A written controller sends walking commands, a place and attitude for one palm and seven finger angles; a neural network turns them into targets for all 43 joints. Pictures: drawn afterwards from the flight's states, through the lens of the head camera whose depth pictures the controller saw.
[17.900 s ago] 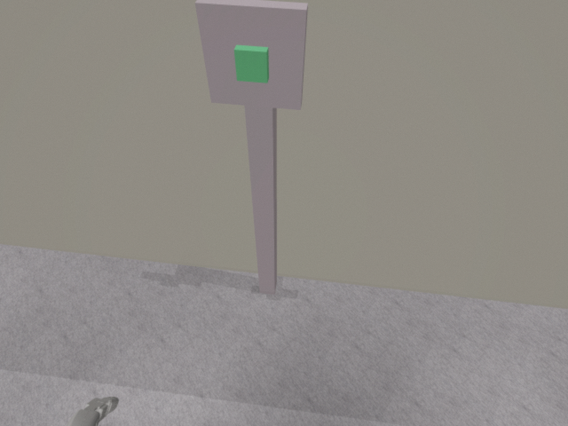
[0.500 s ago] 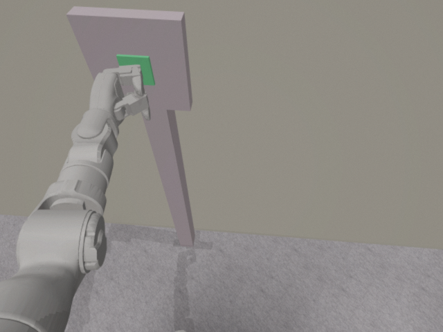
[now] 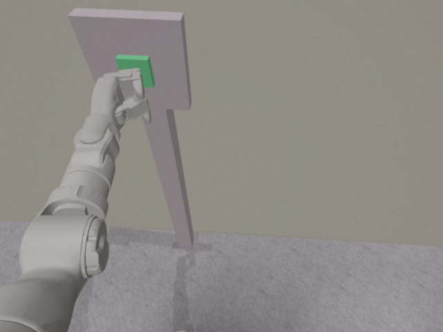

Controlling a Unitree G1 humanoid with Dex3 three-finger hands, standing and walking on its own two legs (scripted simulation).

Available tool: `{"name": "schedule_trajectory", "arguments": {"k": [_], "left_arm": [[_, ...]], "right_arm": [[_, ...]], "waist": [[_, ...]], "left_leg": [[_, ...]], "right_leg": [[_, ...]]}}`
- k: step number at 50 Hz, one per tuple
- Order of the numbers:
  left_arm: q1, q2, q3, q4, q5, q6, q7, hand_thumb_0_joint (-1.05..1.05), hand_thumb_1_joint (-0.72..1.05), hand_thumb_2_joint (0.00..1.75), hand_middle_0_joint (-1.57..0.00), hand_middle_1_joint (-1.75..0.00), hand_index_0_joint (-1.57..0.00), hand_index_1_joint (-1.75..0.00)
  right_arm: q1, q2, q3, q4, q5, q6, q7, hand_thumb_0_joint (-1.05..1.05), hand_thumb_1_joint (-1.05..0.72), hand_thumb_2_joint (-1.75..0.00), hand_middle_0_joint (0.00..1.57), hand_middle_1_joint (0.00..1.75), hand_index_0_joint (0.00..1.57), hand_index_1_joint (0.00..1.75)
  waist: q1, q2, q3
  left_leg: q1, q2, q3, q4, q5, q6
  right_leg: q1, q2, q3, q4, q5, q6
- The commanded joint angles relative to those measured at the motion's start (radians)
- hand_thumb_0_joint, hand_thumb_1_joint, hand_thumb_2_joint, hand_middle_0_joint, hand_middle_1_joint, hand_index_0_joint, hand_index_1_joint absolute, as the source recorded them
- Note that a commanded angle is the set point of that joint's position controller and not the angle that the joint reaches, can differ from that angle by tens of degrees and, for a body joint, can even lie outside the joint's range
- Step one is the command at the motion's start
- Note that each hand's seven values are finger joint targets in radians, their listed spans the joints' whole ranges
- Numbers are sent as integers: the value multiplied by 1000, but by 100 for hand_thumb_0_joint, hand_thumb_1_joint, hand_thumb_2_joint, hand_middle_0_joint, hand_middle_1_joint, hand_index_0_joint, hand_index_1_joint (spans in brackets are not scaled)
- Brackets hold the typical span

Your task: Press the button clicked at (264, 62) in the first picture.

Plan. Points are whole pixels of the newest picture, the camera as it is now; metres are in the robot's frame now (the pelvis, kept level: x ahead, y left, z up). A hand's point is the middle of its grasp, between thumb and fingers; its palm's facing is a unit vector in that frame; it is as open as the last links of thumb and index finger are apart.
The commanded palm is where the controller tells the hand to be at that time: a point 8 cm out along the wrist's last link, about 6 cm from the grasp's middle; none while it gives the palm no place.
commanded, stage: pull the fist back off the button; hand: left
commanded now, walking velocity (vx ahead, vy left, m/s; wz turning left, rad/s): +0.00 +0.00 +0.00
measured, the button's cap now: (137, 69) +0.53 +0.14 +0.20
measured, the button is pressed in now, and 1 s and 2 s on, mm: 4 0 0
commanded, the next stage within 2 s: draw the hand back to the body in 0.70 s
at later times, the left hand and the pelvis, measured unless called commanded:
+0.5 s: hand (130, 125) +0.42 +0.14 +0.16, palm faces -0.07 -1.00 -0.02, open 3.1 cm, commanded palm +0.39 +0.19 +0.17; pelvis +0.04 -0.01 +0.01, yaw -1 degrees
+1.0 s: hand (126, 141) +0.38 +0.14 +0.16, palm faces -0.05 -1.00 -0.01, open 3.1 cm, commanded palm +0.35 +0.20 +0.17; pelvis +0.04 -0.02 +0.02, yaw +0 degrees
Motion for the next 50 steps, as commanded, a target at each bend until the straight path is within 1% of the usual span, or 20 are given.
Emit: {"name": "schedule_trajectory", "arguments": {"k": [1, 3, 5, 8, 9, 12, 14, 15, 19, 22, 25, 27, 29, 31, 34, 37, 43, 45, 49, 50], "left_arm": [[-498, 148, 29, -293, -10, -56, 7, 0, 90, 90, -130, -150, -130, -150], [-450, 107, 3, -339, -15, -49, 2, 0, 90, 90, -130, -150, -130, -150], [-396, 110, 5, -384, -16, -40, 0, 0, 90, 90, -130, -150, -130, -150], [-303, 147, 45, -431, -26, -11, -1, 0, 90, 90, -130, -150, -130, -150], [-283, 125, 30, -460, -31, -1, -3, 0, 90, 90, -130, -150, -130, -150], [-204, 153, 63, -546, -35, 21, -1, 0, 90, 90, -130, -150, -130, -150], [-155, 158, 72, -624, -37, 34, -3, 0, 90, 90, -130, -150, -130, -150], [-104, 181, 96, -672, -39, 37, -4, 0, 90, 90, -130, -150, -130, -150], [65, 119, 58, -845, -55, 77, -32, 0, 90, 90, -130, -150, -130, -150], [156, 59, 7, -901, -72, 142, -54, 0, 90, 90, -130, -150, -130, -150], [200, 51, -6, -984, -84, 205, -60, 0, 90, 90, -130, -150, -130, -150], [210, 49, -9, -1056, -88, 232, -56, 0, 90, 90, -130, -150, -130, -150], [208, 33, -25, -1148, -87, 239, -49, 0, 90, 90, -130, -150, -130, -150], [201, 56, -7, -1167, -86, 238, -33, 0, 90, 90, -130, -150, -130, -150], [141, 23, -44, -1164, -82, 239, -19, 0, 90, 90, -130, -150, -130, -150], [185, 54, -4, -1087, -81, 259, -11, 0, 90, 90, -130, -150, -130, -150], [277, 75, 26, -998, -80, 313, -28, 0, 90, 90, -130, -150, -130, -150], [324, 128, 81, -1021, -91, 305, -35, 0, 90, 90, -130, -150, -130, -150], [397, 141, 113, -1167, -114, 263, -63, 0, 90, 90, -130, -150, -130, -150], [421, 155, 126, -1174, -119, 254, -68, 0, 90, 90, -130, -150, -130, -150]], "right_arm": [[12, -148, -61, -122, 11, -43, -8, 0, -90, -90, 20, 30, 20, 30], [-7, -141, -59, -139, 14, -41, -6, 0, -90, -90, 20, 30, 20, 30], [-23, -139, -59, -151, 16, -39, -6, 0, -90, -90, 20, 30, 20, 30], [-49, -136, -58, -173, 22, -28, -10, 0, -90, -90, 20, 30, 20, 30], [-63, -131, -56, -185, 24, -26, -10, 0, -90, -90, 20, 30, 20, 30], [-94, -124, -53, -208, 26, -19, -12, 0, -90, -90, 20, 30, 20, 30], [-110, -118, -52, -224, 25, -15, -13, 0, -90, -90, 20, 30, 20, 30], [-117, -119, -52, -234, 23, -13, -12, 0, -90, -90, 20, 30, 20, 30], [-168, -103, -52, -266, 28, -8, -6, 0, -90, -90, 20, 30, 20, 30], [-196, -100, -50, -272, 38, 3, -6, 0, -90, -90, 20, 30, 20, 30], [-229, -103, -46, -282, 40, 15, -13, 0, -90, -90, 20, 30, 20, 30], [-246, -98, -43, -287, 40, 21, -18, 0, -90, -90, 20, 30, 20, 30], [-265, -90, -40, -295, 37, 20, -22, 0, -90, -90, 20, 30, 20, 30], [-271, -89, -37, -284, 32, 22, -27, 0, -90, -90, 20, 30, 20, 30], [-282, -82, -27, -266, 28, 28, -37, 0, -90, -90, 20, 30, 20, 30], [-289, -83, -23, -257, 24, 44, -42, 0, -90, -90, 20, 30, 20, 30], [-319, -78, -11, -285, 28, 81, -42, 0, -90, -90, 20, 30, 20, 30], [-323, -82, -10, -297, 26, 84, -42, 0, -90, -90, 20, 30, 20, 30], [-344, -73, -12, -330, 28, 69, -38, 0, -90, -90, 20, 30, 20, 30], [-343, -75, -13, -328, 28, 65, -39, 0, -90, -90, 20, 30, 20, 30]], "waist": [[-16, -10, -301], [-6, 5, -305], [3, -7, -309], [28, -46, -292], [33, -36, -291], [55, -30, -299], [69, -25, -321], [84, -56, -342], [104, -15, -351], [93, -34, -270], [86, -55, -235], [86, -31, -246], [86, 7, -277], [80, -23, -279], [56, -17, -251], [72, -56, -245], [109, -29, -224], [126, -77, -251], [137, -42, -275], [136, -75, -262]], "left_leg": [[364, 11, -105, -105, -50, -2], [390, 11, -103, -107, -28, -4], [401, 12, -100, -105, 5, -2], [378, 10, -83, -113, 30, 2], [383, 7, -78, -114, 43, 3], [396, 4, -64, -113, 92, 7], [413, 0, -55, -112, 145, 8], [413, -2, -55, -106, 181, 10], [463, -4, -36, -106, 309, 10], [454, -4, -32, -112, 309, 13], [455, -8, -34, -116, 295, 15], [475, -11, -40, -123, 294, 13], [516, -11, -48, -121, 327, 10], [520, -11, -51, -122, 322, 11], [530, -13, -62, -130, 280, 8], [498, -20, -58, -136, 259, 11], [449, -27, -49, -158, 221, 5], [436, -25, -48, -160, 232, 8], [455, -25, -35, -169, 265, 10], [449, -21, -34, -167, 263, 12]], "right_leg": [[-84, 26, 46, -135, 37, -1], [-78, 27, 42, -135, 54, -3], [-58, 29, 40, -135, 80, -4], [-3, 27, 46, -148, 120, -1], [6, 27, 46, -149, 137, -1], [54, 23, 53, -153, 200, 0], [96, 20, 56, -151, 268, 1], [136, 20, 56, -146, 308, 0], [189, 12, 57, -140, 465, 3], [169, 12, 51, -156, 480, 11], [166, 11, 51, -169, 476, 15], [167, 8, 49, -173, 466, 13], [171, 8, 46, -170, 469, 8], [176, 8, 46, -176, 464, 10], [149, 11, 40, -188, 407, 7], [174, 5, 48, -196, 410, 9], [219, -6, 54, -209, 391, 6], [261, -8, 59, -208, 422, 12], [307, -13, 67, -201, 509, 20], [304, -11, 66, -205, 506, 23]]}}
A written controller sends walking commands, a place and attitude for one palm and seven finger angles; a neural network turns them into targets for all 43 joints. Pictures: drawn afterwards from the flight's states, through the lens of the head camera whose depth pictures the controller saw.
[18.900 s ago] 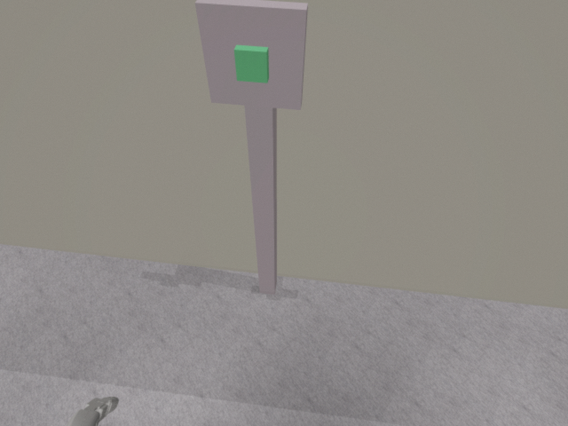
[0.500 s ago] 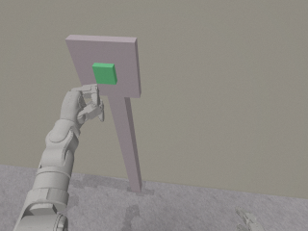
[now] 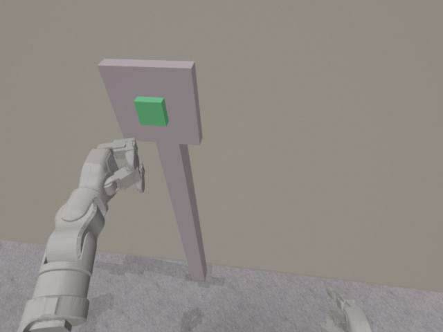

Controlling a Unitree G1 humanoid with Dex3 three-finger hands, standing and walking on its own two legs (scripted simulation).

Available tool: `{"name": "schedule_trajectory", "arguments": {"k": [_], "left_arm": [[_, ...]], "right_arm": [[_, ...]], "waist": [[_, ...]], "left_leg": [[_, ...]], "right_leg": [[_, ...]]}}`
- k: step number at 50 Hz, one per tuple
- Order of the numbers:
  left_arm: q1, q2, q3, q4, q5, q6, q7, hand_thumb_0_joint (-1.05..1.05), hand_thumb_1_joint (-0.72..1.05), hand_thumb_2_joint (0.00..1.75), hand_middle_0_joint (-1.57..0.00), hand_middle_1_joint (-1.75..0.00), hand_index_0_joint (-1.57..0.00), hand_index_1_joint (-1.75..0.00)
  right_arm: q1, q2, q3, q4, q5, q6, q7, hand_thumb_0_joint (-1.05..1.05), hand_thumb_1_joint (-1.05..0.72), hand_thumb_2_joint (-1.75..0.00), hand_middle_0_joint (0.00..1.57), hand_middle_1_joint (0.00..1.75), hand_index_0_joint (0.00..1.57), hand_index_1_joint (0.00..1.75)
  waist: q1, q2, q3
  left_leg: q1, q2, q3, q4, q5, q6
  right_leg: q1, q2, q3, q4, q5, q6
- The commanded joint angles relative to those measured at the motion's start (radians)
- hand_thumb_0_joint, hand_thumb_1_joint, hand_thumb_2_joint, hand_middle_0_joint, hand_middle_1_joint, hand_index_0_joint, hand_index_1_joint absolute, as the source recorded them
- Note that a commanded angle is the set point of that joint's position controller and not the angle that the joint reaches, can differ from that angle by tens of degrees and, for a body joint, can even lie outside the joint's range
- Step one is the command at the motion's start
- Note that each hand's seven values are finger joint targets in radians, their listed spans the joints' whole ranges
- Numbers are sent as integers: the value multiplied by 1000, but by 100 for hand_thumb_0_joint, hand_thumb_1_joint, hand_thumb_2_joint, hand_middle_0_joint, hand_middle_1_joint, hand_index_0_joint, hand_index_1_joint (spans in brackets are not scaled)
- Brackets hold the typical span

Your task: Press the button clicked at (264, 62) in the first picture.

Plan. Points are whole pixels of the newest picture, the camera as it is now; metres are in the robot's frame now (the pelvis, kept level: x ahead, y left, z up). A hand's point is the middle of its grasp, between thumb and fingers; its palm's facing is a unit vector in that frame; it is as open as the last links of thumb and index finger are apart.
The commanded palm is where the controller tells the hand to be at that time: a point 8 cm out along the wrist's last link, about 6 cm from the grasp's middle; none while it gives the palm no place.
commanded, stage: draw the hand back to the body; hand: left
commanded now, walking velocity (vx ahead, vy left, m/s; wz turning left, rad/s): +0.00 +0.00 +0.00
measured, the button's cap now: (152, 110) +0.49 +0.17 +0.18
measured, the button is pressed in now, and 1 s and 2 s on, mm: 0 0 0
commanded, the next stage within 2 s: step back with the hand held close in 1.28 s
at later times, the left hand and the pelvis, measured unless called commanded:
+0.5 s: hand (85, 227) +0.23 +0.21 +0.15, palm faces +0.21 -0.95 -0.21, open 3.1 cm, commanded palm +0.19 +0.26 +0.17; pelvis -0.02 +0.01 +0.01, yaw +0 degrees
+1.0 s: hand (29, 251) +0.18 +0.26 +0.17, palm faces +0.36 -0.85 -0.39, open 3.1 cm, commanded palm +0.13 +0.30 +0.18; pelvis +0.00 +0.03 +0.01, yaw +0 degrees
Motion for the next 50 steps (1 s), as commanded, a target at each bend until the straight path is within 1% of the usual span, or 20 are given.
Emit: {"name": "schedule_trajectory", "arguments": {"k": [1, 2, 5, 6, 9, 14, 15, 16, 17, 18, 19, 20, 24, 27, 32, 35, 38, 41, 44, 50], "left_arm": [[-246, 216, 116, -330, -33, -106, -22, 0, 90, 90, -130, -150, -130, -150], [-230, 194, 99, -359, -37, -110, -29, 0, 90, 90, -130, -150, -130, -150], [-139, 205, 112, -384, -49, -91, -49, 0, 90, 90, -130, -150, -130, -150], [-141, 199, 101, -394, -53, -81, -57, 0, 90, 90, -130, -150, -130, -150], [-116, 182, 80, -478, -59, -68, -69, 0, 90, 90, -130, -150, -130, -150], [6, 186, 108, -571, -76, -65, -67, 0, 90, 90, -130, -150, -130, -150], [47, 214, 139, -559, -79, -60, -64, 0, 90, 90, -130, -150, -130, -150], [43, 236, 87, -706, 59, -156, 82, 0, 90, 90, -130, -150, -130, -150], [180, 173, 72, -605, 73, -179, 150, 0, 90, 90, -130, -150, -130, -150], [253, 123, 38, -583, 79, -183, 173, 0, 90, 90, -130, -150, -130, -150], [257, 136, 40, -607, 97, -193, 197, 0, 90, 90, -130, -150, -130, -150], [239, 151, 42, -646, 110, -213, 218, 0, 90, 90, -130, -150, -130, -150], [216, 176, 55, -773, 149, -269, 278, 0, 90, 90, -130, -150, -130, -150], [260, 172, 48, -809, 165, -288, 303, 0, 90, 90, -130, -150, -130, -150], [423, 152, 62, -765, 164, -291, 313, 0, 90, 90, -130, -150, -130, -150], [514, 163, 91, -761, 169, -291, 308, 0, 90, 90, -130, -150, -130, -150], [569, 175, 117, -838, 169, -299, 307, 0, 90, 90, -130, -150, -130, -150], [630, 197, 143, -911, 171, -305, 311, 0, 90, 90, -130, -150, -130, -150], [701, 215, 173, -945, 171, -305, 318, 0, 90, 90, -130, -150, -130, -150], [801, 214, 207, -937, 168, -295, 318, 0, 90, 90, -130, -150, -130, -150]], "right_arm": [[-158, -112, -57, -182, 6, -77, -7, 0, -90, -90, 20, 30, 20, 30], [-158, -109, -59, -183, 7, -85, -7, 0, -90, -90, 20, 30, 20, 30], [-158, -118, -65, -180, 12, -101, -10, 0, -90, -90, 20, 30, 20, 30], [-162, -117, -62, -177, 14, -106, -12, 0, -90, -90, 20, 30, 20, 30], [-164, -116, -64, -181, 15, -128, -18, 0, -90, -90, 20, 30, 20, 30], [-165, -114, -61, -182, 9, -159, -20, 0, -90, -90, 20, 30, 20, 30], [-163, -120, -61, -177, 7, -160, -19, 0, -90, -90, 20, 30, 20, 30], [-198, -91, -56, -171, -27, -167, -18, 0, -90, -90, 20, 30, 20, 30], [-181, -91, -59, -139, -38, -164, -18, 0, -90, -90, 20, 30, 20, 30], [-180, -89, -55, -141, -36, -155, -14, 0, -90, -90, 20, 30, 20, 30], [-178, -88, -57, -135, -36, -141, -11, 0, -90, -90, 20, 30, 20, 30], [-177, -90, -63, -128, -41, -135, -10, 0, -90, -90, 20, 30, 20, 30], [-182, -76, -58, -127, -52, -128, -11, 0, -90, -90, 20, 30, 20, 30], [-189, -74, -59, -118, -59, -132, -14, 0, -90, -90, 20, 30, 20, 30], [-197, -76, -64, -113, -64, -117, -12, 0, -90, -90, 20, 30, 20, 30], [-199, -80, -71, -114, -65, -103, -4, 0, -90, -90, 20, 30, 20, 30], [-198, -75, -74, -123, -65, -96, 1, 0, -90, -90, 20, 30, 20, 30], [-190, -77, -78, -134, -66, -100, 4, 0, -90, -90, 20, 30, 20, 30], [-178, -78, -82, -140, -66, -106, 5, 0, -90, -90, 20, 30, 20, 30], [-171, -79, -89, -143, -60, -106, 2, 0, -90, -90, 20, 30, 20, 30]], "waist": [[40, -62, -236], [35, -36, -225], [37, -49, -191], [32, -18, -163], [27, 2, -160], [40, -15, -164], [47, -49, -148], [53, -38, -10], [40, -81, 37], [45, -101, 58], [43, -66, 47], [41, -80, 23], [40, 75, -70], [42, 77, -78], [54, -57, -17], [63, -70, 8], [69, 13, -14], [72, 34, -37], [76, 25, -50], [77, -5, 23]], "left_leg": [[174, -22, -40, -26, 253, 38], [186, -21, -39, -26, 250, 37], [185, -19, -38, -24, 225, 39], [178, -20, -41, -31, 197, 37], [207, -18, -55, -39, 182, 34], [220, -17, -66, -48, 183, 31], [206, -15, -66, -48, 177, 31], [191, -16, -54, -75, 137, 31], [180, -7, -57, -91, 86, 26], [163, -4, -64, -102, 64, 26], [180, 1, -61, -115, 50, 24], [200, 0, -54, -119, 61, 28], [278, 2, -58, -150, 84, 19], [303, 8, -68, -164, 91, 17], [276, 12, -74, -185, 108, 22], [269, 11, -68, -184, 140, 20], [271, 12, -68, -175, 179, 16], [268, 15, -73, -164, 222, 11], [268, 18, -71, -147, 271, 7], [246, 21, -65, -145, 259, 6]], "right_leg": [[22, -19, 51, -65, 485, 41], [11, -18, 51, -68, 476, 41], [-19, -13, 53, -83, 434, 51], [-37, -14, 53, -91, 394, 48], [-62, -6, 38, -97, 328, 38], [-60, -1, 27, -98, 308, 35], [-60, 3, 27, -102, 296, 38], [-121, -15, 64, -188, 229, 32], [-127, -23, 57, -203, 160, 31], [-125, -25, 51, -201, 130, 31], [-110, -24, 59, -212, 107, 29], [-87, -20, 63, -230, 110, 30], [-17, -22, 63, -227, 134, 18], [0, -19, 60, -237, 136, 15], [19, -13, 52, -251, 143, 19], [24, -8, 52, -258, 166, 20], [48, -15, 53, -234, 212, 16], [66, -14, 50, -222, 246, 14], [69, -12, 46, -209, 288, 16], [30, -4, 43, -225, 274, 19]]}}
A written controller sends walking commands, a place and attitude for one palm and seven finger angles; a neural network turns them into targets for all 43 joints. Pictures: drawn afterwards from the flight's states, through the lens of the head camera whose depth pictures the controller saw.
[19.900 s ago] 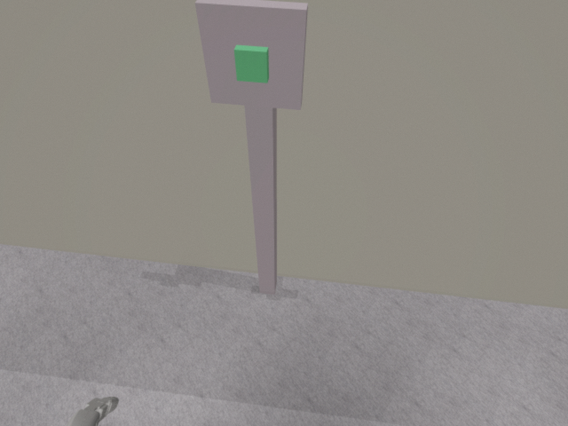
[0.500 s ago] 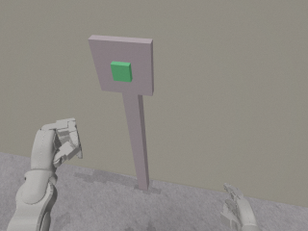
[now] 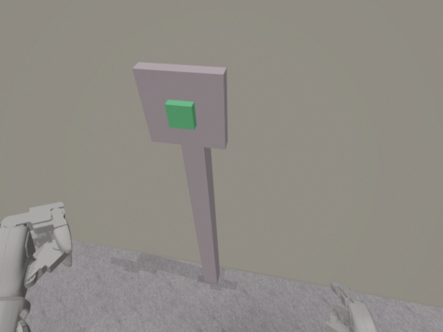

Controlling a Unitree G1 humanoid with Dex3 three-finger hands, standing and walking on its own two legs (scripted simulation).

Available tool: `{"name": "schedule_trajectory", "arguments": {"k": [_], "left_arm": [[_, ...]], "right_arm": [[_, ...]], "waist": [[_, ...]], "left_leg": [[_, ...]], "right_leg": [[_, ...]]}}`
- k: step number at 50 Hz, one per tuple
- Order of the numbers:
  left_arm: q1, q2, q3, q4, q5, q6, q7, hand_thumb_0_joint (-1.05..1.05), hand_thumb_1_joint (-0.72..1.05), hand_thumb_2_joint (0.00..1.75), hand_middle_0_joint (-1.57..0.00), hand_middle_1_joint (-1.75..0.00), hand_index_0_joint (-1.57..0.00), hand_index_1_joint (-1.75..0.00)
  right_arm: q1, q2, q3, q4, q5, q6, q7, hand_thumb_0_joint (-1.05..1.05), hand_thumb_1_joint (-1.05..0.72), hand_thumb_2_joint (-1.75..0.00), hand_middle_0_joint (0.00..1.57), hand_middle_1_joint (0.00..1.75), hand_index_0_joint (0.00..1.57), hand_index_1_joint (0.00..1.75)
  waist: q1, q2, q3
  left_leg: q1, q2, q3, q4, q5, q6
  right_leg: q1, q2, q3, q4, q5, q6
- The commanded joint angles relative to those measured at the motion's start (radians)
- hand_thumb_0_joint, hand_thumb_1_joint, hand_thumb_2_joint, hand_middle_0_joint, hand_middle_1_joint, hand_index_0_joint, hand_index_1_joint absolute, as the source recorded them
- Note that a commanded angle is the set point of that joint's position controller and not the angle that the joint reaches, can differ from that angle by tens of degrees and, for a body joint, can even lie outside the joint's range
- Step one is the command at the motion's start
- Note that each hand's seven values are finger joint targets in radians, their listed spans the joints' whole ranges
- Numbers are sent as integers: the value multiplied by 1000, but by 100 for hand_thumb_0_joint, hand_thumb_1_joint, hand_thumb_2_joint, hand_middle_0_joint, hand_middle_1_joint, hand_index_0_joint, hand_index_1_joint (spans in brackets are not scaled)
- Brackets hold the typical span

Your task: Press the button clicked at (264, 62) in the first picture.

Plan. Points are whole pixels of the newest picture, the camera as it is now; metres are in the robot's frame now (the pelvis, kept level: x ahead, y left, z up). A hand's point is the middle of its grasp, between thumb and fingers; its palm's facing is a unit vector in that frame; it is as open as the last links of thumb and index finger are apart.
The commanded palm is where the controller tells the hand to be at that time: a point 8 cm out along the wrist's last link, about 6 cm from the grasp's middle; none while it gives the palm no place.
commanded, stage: draw the hand back to the body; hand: left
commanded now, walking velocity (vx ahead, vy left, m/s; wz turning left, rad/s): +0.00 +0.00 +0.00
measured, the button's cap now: (181, 114) +0.48 +0.15 +0.17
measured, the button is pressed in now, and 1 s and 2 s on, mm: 0 0 0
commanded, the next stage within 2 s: step back with the hand held close in 0.28 s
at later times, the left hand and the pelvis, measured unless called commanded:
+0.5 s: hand (63, 242) +0.18 +0.24 +0.16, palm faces +0.39 -0.82 -0.42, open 3.1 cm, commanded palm +0.12 +0.27 +0.17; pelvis +0.00 -0.01 +0.00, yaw +1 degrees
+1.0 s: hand (26, 293) +0.12 +0.26 +0.15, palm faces +0.32 -0.81 -0.48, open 3.1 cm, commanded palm +0.06 +0.30 +0.17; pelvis -0.07 +0.02 -0.01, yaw +0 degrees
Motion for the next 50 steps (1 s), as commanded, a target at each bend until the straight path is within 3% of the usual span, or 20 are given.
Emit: {"name": "schedule_trajectory", "arguments": {"k": [1, 5, 11, 17, 19, 20, 21, 22, 24, 27, 30, 33, 35, 41, 46, 50], "left_arm": [[-41, 131, 111, -191, -6, -53, 20, 0, 90, 90, -130, -150, -130, -150], [-97, 125, 92, -187, 4, -52, 27, 0, 90, 90, -130, -150, -130, -150], [-94, 144, 105, -225, 4, -48, 38, 0, 90, 90, -130, -150, -130, -150], [-72, 141, 113, -209, 1, -40, 33, 0, 90, 90, -130, -150, -130, -150], [-65, 136, 117, -195, -4, -38, 31, 0, 90, 90, -130, -150, -130, -150], [-102, 148, 122, -150, 1, -33, 32, 0, 90, 90, -130, -150, -130, -150], [-198, 291, 256, -253, 1, -68, 32, 0, 90, 90, -130, -150, -130, -150], [-92, 206, 197, -164, 0, -69, 22, 0, 90, 90, -130, -150, -130, -150], [-30, 160, 144, -145, 8, -64, 14, 0, 90, 90, -130, -150, -130, -150], [18, 160, 138, -204, 10, -76, 15, 0, 90, 90, -130, -150, -130, -150], [60, 207, 182, -270, 7, -84, 25, 0, 90, 90, -130, -150, -130, -150], [96, 226, 210, -304, -1, -91, 34, 0, 90, 90, -130, -150, -130, -150], [104, 250, 239, -311, -5, -99, 41, 0, 90, 90, -130, -150, -130, -150], [124, 214, 216, -274, -3, -117, 46, 0, 90, 90, -130, -150, -130, -150], [93, 204, 211, -282, 20, -147, 53, 0, 90, 90, -130, -150, -130, -150], [62, 226, 237, -316, 37, -170, 60, 0, 90, 90, -130, -150, -130, -150]], "right_arm": [[-149, -86, -39, -173, 6, -59, -8, 0, -90, -90, 20, 30, 20, 30], [-142, -94, -42, -164, 2, -64, -13, 0, -90, -90, 20, 30, 20, 30], [-145, -88, -38, -168, -2, -71, -21, 0, -90, -90, 20, 30, 20, 30], [-153, -81, -33, -168, -1, -62, -17, 0, -90, -90, 20, 30, 20, 30], [-152, -80, -33, -168, -2, -57, -16, 0, -90, -90, 20, 30, 20, 30], [-150, -86, -36, -155, -1, -54, -19, 0, -90, -90, 20, 30, 20, 30], [-149, -112, -45, -201, 9, -30, -14, 0, -90, -90, 20, 30, 20, 30], [-139, -96, -43, -183, 3, -15, -15, 0, -90, -90, 20, 30, 20, 30], [-143, -98, -46, -197, 5, 4, -9, 0, -90, -90, 20, 30, 20, 30], [-128, -106, -58, -215, 10, 23, -7, 0, -90, -90, 20, 30, 20, 30], [-126, -110, -67, -235, 14, 36, -11, 0, -90, -90, 20, 30, 20, 30], [-121, -102, -73, -256, 22, 47, -13, 0, -90, -90, 20, 30, 20, 30], [-124, -102, -78, -257, 23, 48, -19, 0, -90, -90, 20, 30, 20, 30], [-107, -108, -84, -256, 24, 38, -21, 0, -90, -90, 20, 30, 20, 30], [-103, -125, -83, -260, 20, 2, -25, 0, -90, -90, 20, 30, 20, 30], [-97, -129, -88, -262, 10, -25, -29, 0, -90, -90, 20, 30, 20, 30]], "waist": [[1, -31, -22], [-7, -23, -19], [7, -3, -85], [9, 15, -47], [9, -15, -40], [1, -40, -25], [-27, -36, 31], [-34, -77, 16], [-36, -83, -7], [-39, -37, -112], [-36, -26, -198], [-38, -36, -220], [-36, -32, -215], [-47, -6, -148], [-53, 42, -73], [-51, 26, -55]], "left_leg": [[98, 36, -80, -50, 214, -20], [112, 34, -80, -51, 180, -13], [126, 31, -82, -41, 219, -13], [107, 32, -82, -42, 221, -21], [105, 32, -80, -43, 222, -18], [105, 34, -74, -45, 214, -16], [27, 55, -100, -2, 170, 12], [17, 54, -110, 14, 176, 12], [27, 57, -99, 22, 207, 14], [48, 71, -89, 38, 331, 16], [62, 84, -90, 51, 436, 16], [26, 98, -100, 55, 447, 15], [3, 102, -106, 48, 415, 15], [-112, 129, -142, 0, 256, 20], [-370, 160, -211, -123, -236, 47], [-490, 156, -231, -141, -405, 48]], "right_leg": [[-143, 3, 25, -58, 195, -12], [-161, 1, 29, -75, 159, -10], [-118, -5, 34, -57, 204, -11], [-124, -2, 33, -60, 209, -14], [-126, -1, 30, -62, 214, -12], [-135, 1, 34, -74, 205, -12], [-235, -56, 116, -112, 246, 5], [-227, -77, 102, -101, 254, 1], [-243, -83, 102, -94, 275, 17], [-203, -83, 76, -32, 363, 31], [-174, -74, 66, 26, 425, 33], [-167, -69, 65, 66, 411, 30], [-182, -67, 68, 72, 371, 29], [-208, -51, 68, 93, 202, 25], [-133, -30, 81, 146, -17, 13], [-106, -22, 97, 152, -150, 0]]}}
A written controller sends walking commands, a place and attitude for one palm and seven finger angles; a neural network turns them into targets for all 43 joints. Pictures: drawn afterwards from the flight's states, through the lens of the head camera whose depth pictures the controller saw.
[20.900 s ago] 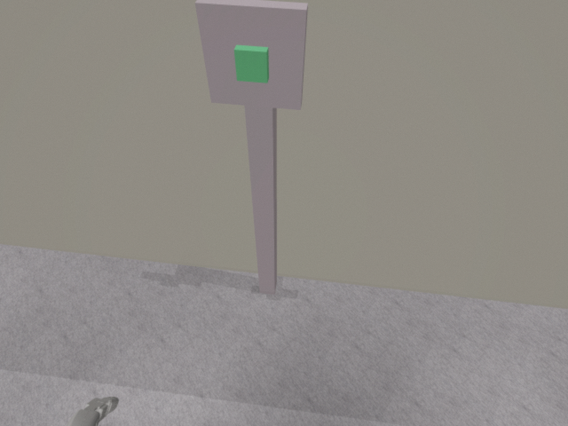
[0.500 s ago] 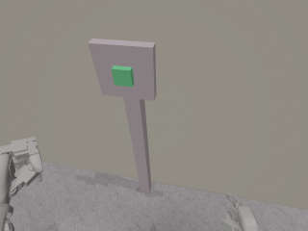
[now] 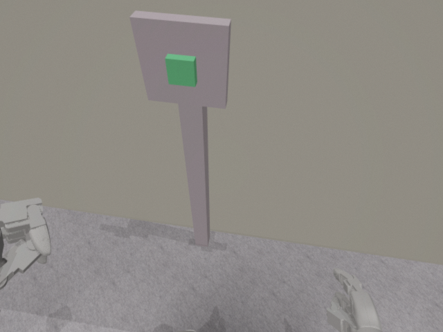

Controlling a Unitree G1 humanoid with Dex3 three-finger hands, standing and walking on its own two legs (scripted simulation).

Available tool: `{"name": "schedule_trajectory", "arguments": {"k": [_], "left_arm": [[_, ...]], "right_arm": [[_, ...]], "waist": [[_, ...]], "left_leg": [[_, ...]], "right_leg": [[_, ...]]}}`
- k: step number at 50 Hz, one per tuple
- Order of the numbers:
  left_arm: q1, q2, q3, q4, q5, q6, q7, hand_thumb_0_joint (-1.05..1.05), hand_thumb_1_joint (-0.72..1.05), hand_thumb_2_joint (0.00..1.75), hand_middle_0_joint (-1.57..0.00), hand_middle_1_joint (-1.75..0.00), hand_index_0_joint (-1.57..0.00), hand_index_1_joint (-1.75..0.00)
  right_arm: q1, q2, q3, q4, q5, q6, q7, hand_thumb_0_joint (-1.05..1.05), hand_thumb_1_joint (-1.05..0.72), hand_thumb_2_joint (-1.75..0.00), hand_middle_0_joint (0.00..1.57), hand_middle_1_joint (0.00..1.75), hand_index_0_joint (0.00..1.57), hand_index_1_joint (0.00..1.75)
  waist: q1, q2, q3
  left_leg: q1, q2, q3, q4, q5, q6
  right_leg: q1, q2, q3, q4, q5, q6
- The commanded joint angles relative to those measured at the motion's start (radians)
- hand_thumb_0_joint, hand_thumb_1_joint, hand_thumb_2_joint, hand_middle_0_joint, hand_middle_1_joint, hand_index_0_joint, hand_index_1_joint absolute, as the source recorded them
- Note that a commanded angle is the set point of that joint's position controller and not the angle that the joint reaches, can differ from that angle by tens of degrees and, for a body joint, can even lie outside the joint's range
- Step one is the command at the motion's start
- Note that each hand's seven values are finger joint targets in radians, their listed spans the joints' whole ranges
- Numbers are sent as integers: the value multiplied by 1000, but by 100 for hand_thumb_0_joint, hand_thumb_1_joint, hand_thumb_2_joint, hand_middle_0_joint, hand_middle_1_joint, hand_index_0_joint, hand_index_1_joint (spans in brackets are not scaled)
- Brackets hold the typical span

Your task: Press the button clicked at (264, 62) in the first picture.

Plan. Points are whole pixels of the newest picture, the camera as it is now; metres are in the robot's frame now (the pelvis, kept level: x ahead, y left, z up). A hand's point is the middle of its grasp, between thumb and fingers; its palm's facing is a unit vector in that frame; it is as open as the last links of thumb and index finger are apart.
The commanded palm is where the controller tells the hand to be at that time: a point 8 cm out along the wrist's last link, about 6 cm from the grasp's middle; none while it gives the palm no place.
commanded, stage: step back with the hand held close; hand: left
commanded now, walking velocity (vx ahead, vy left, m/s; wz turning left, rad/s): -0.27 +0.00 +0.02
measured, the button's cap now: (182, 69) +0.56 +0.12 +0.18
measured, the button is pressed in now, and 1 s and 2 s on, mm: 0 0 0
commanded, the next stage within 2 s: stop stepping back and stand still in 0.54 s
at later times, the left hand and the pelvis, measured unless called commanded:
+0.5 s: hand out of the picture +0.12 +0.27 +0.18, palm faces +0.35 -0.83 -0.42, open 3.1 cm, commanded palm +0.06 +0.30 +0.18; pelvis -0.07 +0.02 +0.00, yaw +0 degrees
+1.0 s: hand out of the picture -0.02 +0.27 +0.18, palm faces +0.30 -0.85 -0.43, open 3.1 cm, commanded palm -0.04 +0.31 +0.18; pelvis -0.19 +0.04 +0.01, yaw -5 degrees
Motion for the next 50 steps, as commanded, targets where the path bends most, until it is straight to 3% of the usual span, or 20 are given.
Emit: {"name": "schedule_trajectory", "arguments": {"k": [1, 9, 13, 15, 18, 24, 26, 28, 31, 33, 34, 35, 37, 41, 42, 43, 44, 45, 46, 50], "left_arm": [[-13, 147, 135, -225, 10, -83, 31, 0, 90, 90, -130, -150, -130, -150], [-50, 144, 114, -230, 5, -113, 62, 0, 90, 90, -130, -150, -130, -150], [-84, 132, 128, -217, 19, -113, 59, 0, 90, 90, -130, -150, -130, -150], [-111, 174, 164, -217, 26, -123, 52, 0, 90, 90, -130, -150, -130, -150], [-24, 143, 142, -198, 6, -124, 41, 0, 90, 90, -130, -150, -130, -150], [-39, 150, 93, -299, -28, -130, 26, 0, 90, 90, -130, -150, -130, -150], [-64, 179, 105, -313, -29, -148, 25, 0, 90, 90, -130, -150, -130, -150], [-118, 231, 148, -303, -33, -158, 35, 0, 90, 90, -130, -150, -130, -150], [-118, 207, 144, -240, -33, -139, 21, 0, 90, 90, -130, -150, -130, -150], [-73, 189, 142, -222, -34, -85, 4, 0, 90, 90, -130, -150, -130, -150], [-88, 187, 135, -234, -40, -74, -2, 0, 90, 90, -130, -150, -130, -150], [-98, 186, 125, -185, -38, -84, -7, 0, 90, 90, -130, -150, -130, -150], [-17, 189, 169, -168, -46, -59, 13, 0, 90, 90, -130, -150, -130, -150], [112, 166, 156, -251, -36, -42, 19, 0, 90, 90, -130, -150, -130, -150], [139, 175, 149, -275, -23, -39, 22, 0, 90, 90, -130, -150, -130, -150], [141, 190, 146, -294, -12, -31, 24, 0, 90, 90, -130, -150, -130, -150], [96, 179, 126, -333, -6, -17, 25, 0, 90, 90, -130, -150, -130, -150], [7, 188, 154, -377, -1, -20, 33, 0, 90, 90, -130, -150, -130, -150], [-127, 212, 147, -441, -2, -22, 25, 0, 90, 90, -130, -150, -130, -150], [-207, 151, 85, -158, 23, -17, 40, 0, 90, 90, -130, -150, -130, -150]], "right_arm": [[-85, -132, -62, -153, -5, -83, -12, 0, -90, -90, 20, 30, 20, 30], [-46, -119, -59, -85, -15, -116, -11, 0, -90, -90, 20, 30, 20, 30], [-89, -148, -53, -94, -19, -133, -26, 0, -90, -90, 20, 30, 20, 30], [-83, -122, -60, -84, -32, -139, -21, 0, -90, -90, 20, 30, 20, 30], [-83, -109, -73, -83, -29, -147, 6, 0, -90, -90, 20, 30, 20, 30], [-66, -85, -59, -39, -31, -168, 35, 0, -90, -90, 20, 30, 20, 30], [-36, -77, -53, -12, -34, -151, 35, 0, -90, -90, 20, 30, 20, 30], [-48, -60, -48, 9, -26, -131, 22, 0, -90, -90, 20, 30, 20, 30], [-79, -78, -53, 1, -14, -149, -2, 0, -90, -90, 20, 30, 20, 30], [-98, -108, -52, -46, -10, -130, -17, 0, -90, -90, 20, 30, 20, 30], [-94, -112, -50, -53, -13, -141, -6, 0, -90, -90, 20, 30, 20, 30], [-83, -102, -52, -35, -13, -170, 8, 0, -90, -90, 20, 30, 20, 30], [-96, -103, -42, -59, -23, -159, 14, 0, -90, -90, 20, 30, 20, 30], [-105, -88, -42, -101, -18, -131, 17, 0, -90, -90, 20, 30, 20, 30], [-102, -83, -44, -105, -9, -124, 18, 0, -90, -90, 20, 30, 20, 30], [-89, -69, -51, -98, -1, -112, 15, 0, -90, -90, 20, 30, 20, 30], [-104, -86, -72, -88, -6, -98, 10, 0, -90, -90, 20, 30, 20, 30], [-78, -91, -72, -55, -31, -93, 11, 0, -90, -90, 20, 30, 20, 30], [-65, -90, -65, -27, -37, -87, 19, 0, -90, -90, 20, 30, 20, 30], [-105, -85, -47, -31, -27, -133, -27, 0, -90, -90, 20, 30, 20, 30]], "waist": [[6, 48, -81], [-21, -49, -116], [-12, 207, -49], [1, 188, -87], [14, 92, -152], [15, 218, -262], [7, 114, -268], [-13, -132, -224], [-26, -214, -200], [-22, 72, -211], [-11, 248, -247], [-7, 243, -225], [20, 142, -190], [28, 233, -167], [28, 157, -154], [18, -108, -136], [17, -276, -71], [0, -215, -62], [-48, -180, -103], [-39, -167, 22]], "left_leg": [[-200, 144, -222, -245, -466, 5], [169, 60, -169, 57, -253, -46], [-233, 270, -451, -425, -604, 33], [-286, 327, -506, -492, -598, 65], [-132, 281, -358, -433, -446, 30], [169, 201, -206, -412, -218, -132], [331, 133, -106, -202, -7, -165], [442, 63, -75, 177, -43, -110], [318, 22, -83, 192, -84, -96], [394, 105, -197, -128, 541, -30], [430, 218, -359, -200, 728, 41], [342, 265, -419, -294, 347, 41], [48, 261, -424, -509, -470, -43], [-160, 99, -122, -451, -493, -160], [-170, 43, -44, -270, -457, -137], [-35, -49, 38, 136, -330, -132], [-1, -86, -62, 563, -290, -117], [-70, -67, -107, 761, -255, -115], [-68, -17, -128, 859, -175, -113], [8, 65, -42, 465, -203, -63]], "right_leg": [[159, -26, 102, -28, -207, -29], [-224, -152, 209, -190, -240, -82], [92, 68, 52, 218, -177, 1], [134, 87, 77, 478, -220, -5], [83, 86, 50, 446, -280, -21], [118, 84, -34, -69, -312, -57], [29, -2, 44, -288, -180, -82], [-247, -234, 198, -370, 34, -118], [-157, -210, 63, -160, 309, -114], [-97, 14, -27, 149, 286, 16], [-122, 86, 21, 333, -164, 15], [-91, 92, 107, 442, -423, -8], [64, 92, 59, 431, -383, -40], [319, 124, -99, 90, -313, -61], [296, 54, -38, -39, -317, -74], [32, -129, 140, -273, -387, -99], [-315, -373, 487, -448, -561, -173], [-396, -439, 544, -470, -564, -232], [-405, -419, 357, -369, -501, -224], [-385, -253, 142, -336, -611, -118]]}}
